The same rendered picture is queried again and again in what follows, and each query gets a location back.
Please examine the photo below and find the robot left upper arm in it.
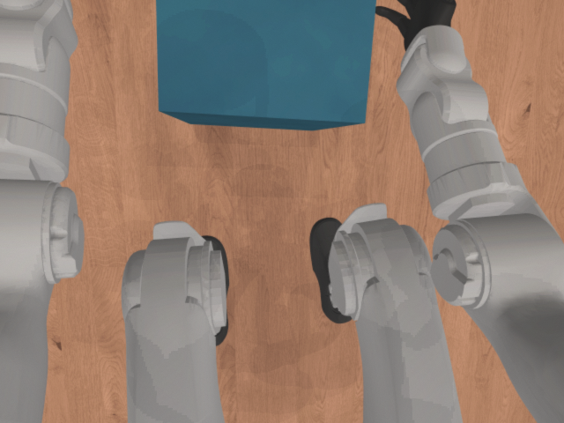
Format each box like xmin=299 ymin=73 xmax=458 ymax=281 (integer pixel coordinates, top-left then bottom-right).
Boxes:
xmin=0 ymin=179 xmax=85 ymax=423

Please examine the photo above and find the robot left forearm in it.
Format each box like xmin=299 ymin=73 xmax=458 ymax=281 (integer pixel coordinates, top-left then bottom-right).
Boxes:
xmin=0 ymin=0 xmax=78 ymax=183

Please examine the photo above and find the robot right upper arm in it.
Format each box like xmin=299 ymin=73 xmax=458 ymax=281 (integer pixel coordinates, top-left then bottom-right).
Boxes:
xmin=430 ymin=213 xmax=564 ymax=423

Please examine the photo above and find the carton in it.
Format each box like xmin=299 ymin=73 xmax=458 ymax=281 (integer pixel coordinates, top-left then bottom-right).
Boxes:
xmin=156 ymin=0 xmax=376 ymax=130

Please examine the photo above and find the robot right forearm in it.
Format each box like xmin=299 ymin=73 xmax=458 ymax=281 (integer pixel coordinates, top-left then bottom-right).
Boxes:
xmin=397 ymin=25 xmax=564 ymax=247

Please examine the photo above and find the right robot foot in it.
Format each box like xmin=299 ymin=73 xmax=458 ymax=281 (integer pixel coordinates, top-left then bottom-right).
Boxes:
xmin=309 ymin=218 xmax=352 ymax=323

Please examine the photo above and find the left robot shin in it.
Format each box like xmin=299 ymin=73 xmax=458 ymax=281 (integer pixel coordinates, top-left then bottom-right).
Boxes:
xmin=122 ymin=221 xmax=221 ymax=336

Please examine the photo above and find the robot right hand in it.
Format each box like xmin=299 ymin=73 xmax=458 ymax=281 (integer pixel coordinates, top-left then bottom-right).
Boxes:
xmin=375 ymin=0 xmax=456 ymax=51

